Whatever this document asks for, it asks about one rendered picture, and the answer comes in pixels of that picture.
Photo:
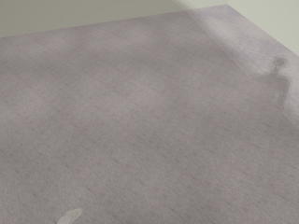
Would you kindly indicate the left robot hand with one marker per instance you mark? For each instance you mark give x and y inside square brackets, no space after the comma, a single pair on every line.
[70,216]

